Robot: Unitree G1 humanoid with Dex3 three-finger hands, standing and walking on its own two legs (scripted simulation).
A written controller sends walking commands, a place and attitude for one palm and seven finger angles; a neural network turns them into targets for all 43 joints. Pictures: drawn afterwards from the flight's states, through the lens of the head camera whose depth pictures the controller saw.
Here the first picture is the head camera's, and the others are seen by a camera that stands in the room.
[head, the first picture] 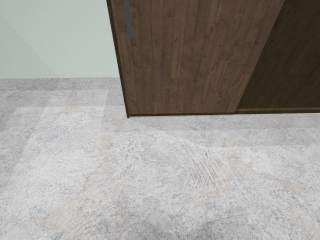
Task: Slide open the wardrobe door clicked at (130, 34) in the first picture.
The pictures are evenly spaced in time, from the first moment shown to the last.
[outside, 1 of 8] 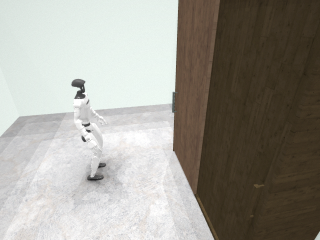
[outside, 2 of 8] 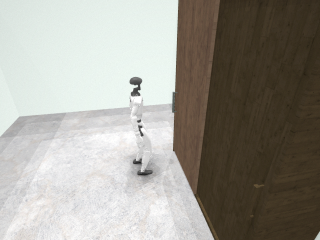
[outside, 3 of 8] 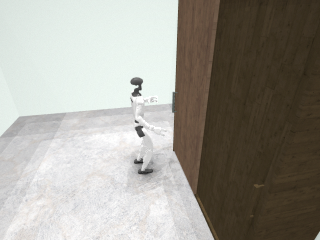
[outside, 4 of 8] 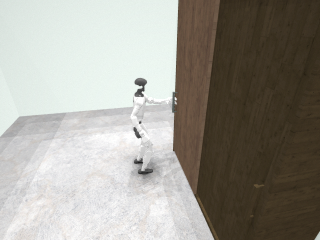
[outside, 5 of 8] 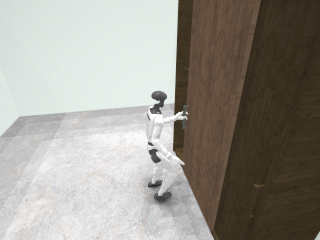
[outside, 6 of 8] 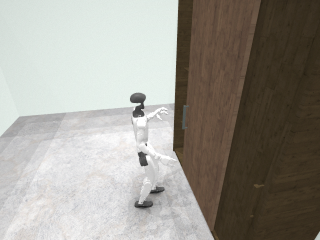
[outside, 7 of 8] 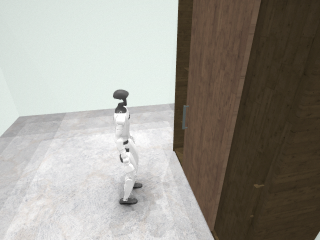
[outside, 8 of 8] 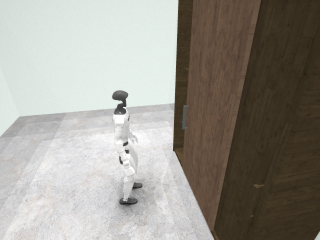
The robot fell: no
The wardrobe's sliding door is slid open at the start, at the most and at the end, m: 0.00 0.45 0.45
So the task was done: yes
